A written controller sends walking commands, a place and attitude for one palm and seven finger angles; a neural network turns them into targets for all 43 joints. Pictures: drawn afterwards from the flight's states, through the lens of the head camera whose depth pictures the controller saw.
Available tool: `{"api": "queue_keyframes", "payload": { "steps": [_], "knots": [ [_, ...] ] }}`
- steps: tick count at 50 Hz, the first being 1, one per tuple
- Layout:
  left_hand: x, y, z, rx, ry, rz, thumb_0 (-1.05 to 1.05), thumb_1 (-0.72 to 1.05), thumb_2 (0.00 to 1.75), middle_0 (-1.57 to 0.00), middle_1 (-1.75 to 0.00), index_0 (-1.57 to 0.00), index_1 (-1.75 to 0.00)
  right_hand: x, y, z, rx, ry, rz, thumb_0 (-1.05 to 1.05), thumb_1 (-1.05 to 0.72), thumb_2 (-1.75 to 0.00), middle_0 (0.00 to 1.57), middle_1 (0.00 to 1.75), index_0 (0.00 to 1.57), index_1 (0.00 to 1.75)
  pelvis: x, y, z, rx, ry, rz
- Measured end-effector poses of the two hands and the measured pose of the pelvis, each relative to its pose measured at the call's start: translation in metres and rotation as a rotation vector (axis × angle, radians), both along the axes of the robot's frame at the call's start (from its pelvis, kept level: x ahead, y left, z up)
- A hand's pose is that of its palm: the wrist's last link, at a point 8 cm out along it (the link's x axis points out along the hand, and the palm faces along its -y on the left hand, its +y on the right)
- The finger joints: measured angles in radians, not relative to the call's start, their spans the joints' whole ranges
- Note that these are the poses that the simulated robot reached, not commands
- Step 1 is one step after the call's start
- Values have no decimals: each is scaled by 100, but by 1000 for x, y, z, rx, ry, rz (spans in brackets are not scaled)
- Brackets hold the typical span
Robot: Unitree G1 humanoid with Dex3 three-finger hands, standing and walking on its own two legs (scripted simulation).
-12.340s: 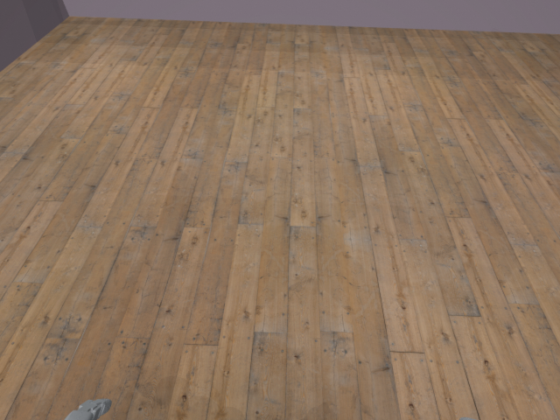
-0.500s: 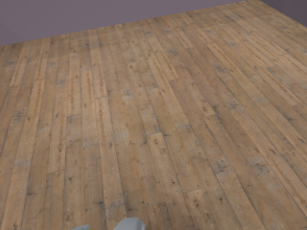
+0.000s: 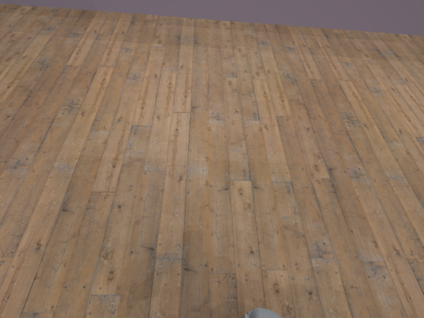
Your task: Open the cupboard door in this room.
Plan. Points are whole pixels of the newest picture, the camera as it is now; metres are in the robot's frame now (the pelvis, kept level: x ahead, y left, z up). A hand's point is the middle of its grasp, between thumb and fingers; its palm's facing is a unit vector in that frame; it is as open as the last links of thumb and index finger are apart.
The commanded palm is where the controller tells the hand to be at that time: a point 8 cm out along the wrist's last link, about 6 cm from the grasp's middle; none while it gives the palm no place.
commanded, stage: turn or walk to find it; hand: left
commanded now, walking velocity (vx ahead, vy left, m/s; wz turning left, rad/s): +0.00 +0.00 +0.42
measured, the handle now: out of the picture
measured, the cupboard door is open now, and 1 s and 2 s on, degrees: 0 0 0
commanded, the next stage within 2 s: none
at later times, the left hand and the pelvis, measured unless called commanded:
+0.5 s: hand out of the picture +0.01 +0.16 -0.16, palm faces +0.23 -0.94 -0.25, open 7.4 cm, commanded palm none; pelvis -0.03 -0.04 +0.00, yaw +14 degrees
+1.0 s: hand out of the picture -0.07 +0.21 -0.16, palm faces +0.44 -0.86 -0.26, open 7.4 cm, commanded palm none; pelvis -0.06 -0.02 +0.00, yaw +25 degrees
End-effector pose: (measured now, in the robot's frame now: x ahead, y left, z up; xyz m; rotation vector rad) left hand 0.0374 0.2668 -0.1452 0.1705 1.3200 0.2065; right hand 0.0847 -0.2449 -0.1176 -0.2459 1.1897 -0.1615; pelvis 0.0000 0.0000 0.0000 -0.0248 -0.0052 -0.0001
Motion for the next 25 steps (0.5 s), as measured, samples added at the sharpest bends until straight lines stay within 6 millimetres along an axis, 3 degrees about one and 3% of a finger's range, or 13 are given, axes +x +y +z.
{"api": "queue_keyframes", "payload": {
  "steps": [6, 13, 19, 25],
  "knots": [
    [13, -8, 10, 13, -74, 10, 1, 91, 90, -19, -30, -20, -30, -9, 1, -7, 31, 17, 16, 1, -91, -90, 21, 30, 20, 30, -7, -5, 1, 4, 3, 45],
    [22, -38, 18, 41, -176, 19, 1, 91, 90, -19, -30, -20, -30, -27, -24, -32, 70, 70, 26, 1, -91, -90, 21, 30, 20, 30, -16, -31, -10, 34, 15, 108],
    [-12, -60, 25, 47, -163, 77, 0, 91, 90, -20, -30, -20, -30, -32, -44, -36, 72, 123, 62, 1, -91, -90, 21, 30, 20, 30, -24, -43, -6, 36, 0, 176],
    [-50, -65, 20, 29, -112, 157, 1, 91, 90, -20, -30, -20, -30, -28, -45, -31, 46, 161, 126, 1, -91, -90, 20, 30, 20, 30, -28, -43, -3, 42, -1, 245]
  ]
}}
